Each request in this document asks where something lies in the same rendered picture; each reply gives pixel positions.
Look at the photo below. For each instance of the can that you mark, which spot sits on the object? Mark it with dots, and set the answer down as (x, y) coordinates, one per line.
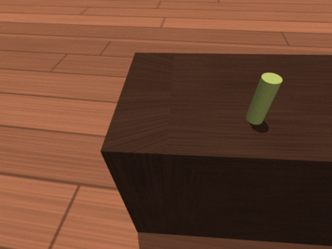
(266, 90)

